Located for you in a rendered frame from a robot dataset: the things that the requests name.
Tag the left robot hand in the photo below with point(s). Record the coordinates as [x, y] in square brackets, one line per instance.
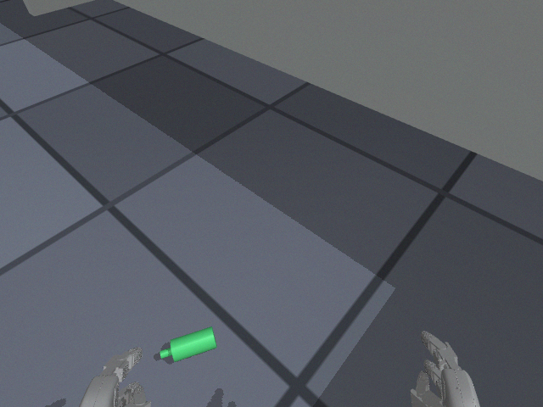
[103, 390]

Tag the bottle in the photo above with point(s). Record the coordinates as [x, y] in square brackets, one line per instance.
[190, 344]

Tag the right robot hand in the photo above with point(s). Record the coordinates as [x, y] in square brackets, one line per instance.
[454, 386]

